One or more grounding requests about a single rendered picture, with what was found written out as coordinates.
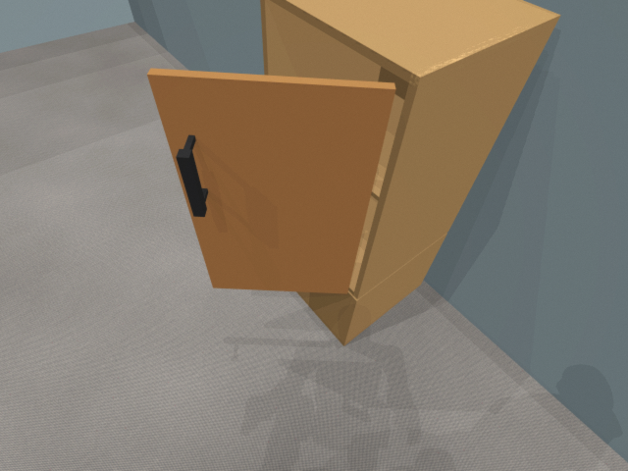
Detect handle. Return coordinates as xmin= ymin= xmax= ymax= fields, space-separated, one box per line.
xmin=176 ymin=135 xmax=208 ymax=217

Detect cupboard door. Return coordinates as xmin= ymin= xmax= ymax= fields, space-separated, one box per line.
xmin=147 ymin=68 xmax=395 ymax=294

